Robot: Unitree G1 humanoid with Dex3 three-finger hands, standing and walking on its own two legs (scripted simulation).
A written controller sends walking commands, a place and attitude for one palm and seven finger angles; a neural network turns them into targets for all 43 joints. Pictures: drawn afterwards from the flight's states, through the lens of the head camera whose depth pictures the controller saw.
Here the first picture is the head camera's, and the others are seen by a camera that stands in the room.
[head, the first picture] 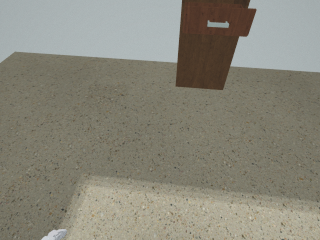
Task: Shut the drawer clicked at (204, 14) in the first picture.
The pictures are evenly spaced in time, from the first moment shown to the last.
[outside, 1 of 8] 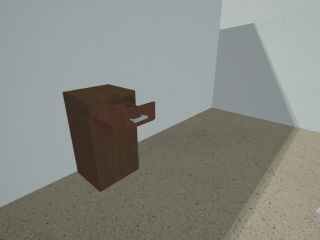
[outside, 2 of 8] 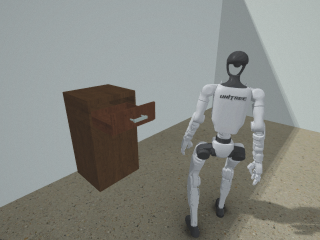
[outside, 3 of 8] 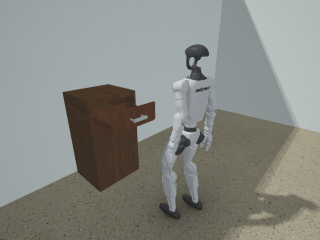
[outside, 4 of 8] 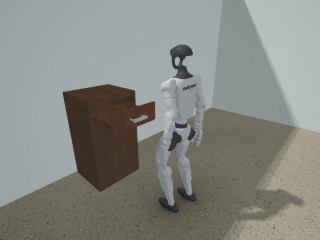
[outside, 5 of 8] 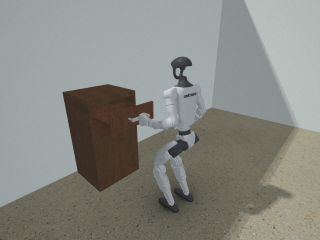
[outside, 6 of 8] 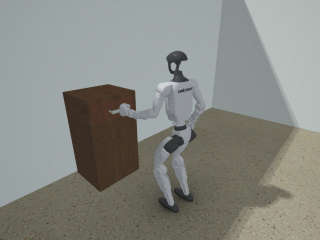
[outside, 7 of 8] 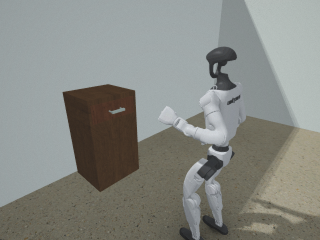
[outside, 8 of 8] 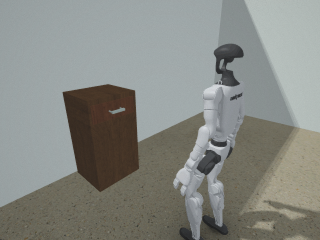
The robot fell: no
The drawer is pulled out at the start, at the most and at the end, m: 0.29 0.29 0.00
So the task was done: yes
